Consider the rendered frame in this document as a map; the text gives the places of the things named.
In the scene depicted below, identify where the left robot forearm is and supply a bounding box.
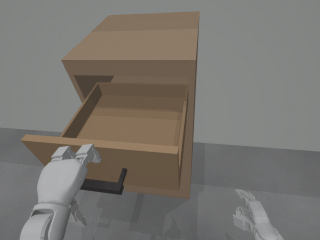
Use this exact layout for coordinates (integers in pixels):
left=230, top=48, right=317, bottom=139
left=19, top=202, right=71, bottom=240

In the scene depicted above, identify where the cabinet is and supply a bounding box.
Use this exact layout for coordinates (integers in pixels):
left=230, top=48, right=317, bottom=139
left=61, top=11, right=200, bottom=199

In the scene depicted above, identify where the drawer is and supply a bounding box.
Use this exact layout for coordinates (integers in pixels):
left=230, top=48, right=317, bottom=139
left=21, top=82, right=189, bottom=191

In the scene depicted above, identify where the left robot hand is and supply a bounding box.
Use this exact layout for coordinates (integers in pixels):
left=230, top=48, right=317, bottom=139
left=37, top=143, right=102, bottom=228

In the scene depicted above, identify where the handle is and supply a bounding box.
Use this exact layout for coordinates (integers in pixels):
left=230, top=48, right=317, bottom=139
left=80, top=168, right=127, bottom=195

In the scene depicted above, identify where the right robot hand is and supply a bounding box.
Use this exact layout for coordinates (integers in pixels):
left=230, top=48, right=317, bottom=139
left=233, top=189, right=271, bottom=234

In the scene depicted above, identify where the right robot forearm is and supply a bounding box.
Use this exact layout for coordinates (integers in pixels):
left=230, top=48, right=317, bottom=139
left=253, top=222, right=285, bottom=240

